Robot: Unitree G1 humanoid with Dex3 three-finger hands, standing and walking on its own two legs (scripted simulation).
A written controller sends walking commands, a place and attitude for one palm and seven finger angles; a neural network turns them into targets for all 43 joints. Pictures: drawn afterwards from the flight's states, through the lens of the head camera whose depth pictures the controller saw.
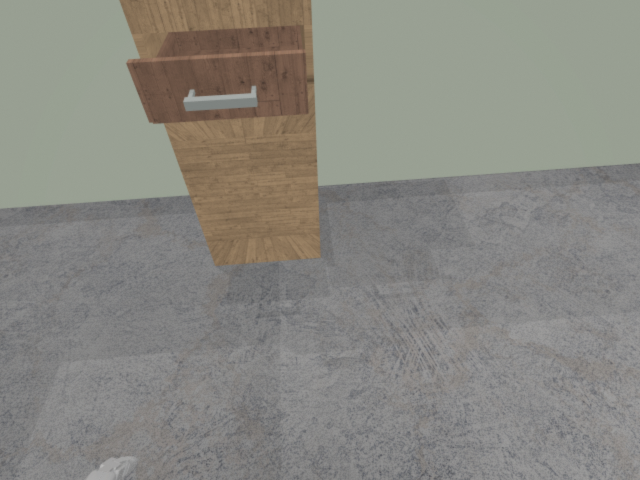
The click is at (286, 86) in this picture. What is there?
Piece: drawer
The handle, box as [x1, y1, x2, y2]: [183, 86, 257, 110]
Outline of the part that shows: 256,89 255,86 252,86 251,92 246,94 196,97 194,96 194,90 190,89 188,96 184,98 183,102 186,110 256,106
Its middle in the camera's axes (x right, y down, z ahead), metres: -0.23 -0.32 +0.87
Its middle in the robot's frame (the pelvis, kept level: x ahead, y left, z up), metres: +0.86 +0.27 +0.06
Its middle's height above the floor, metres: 0.83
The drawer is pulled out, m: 0.16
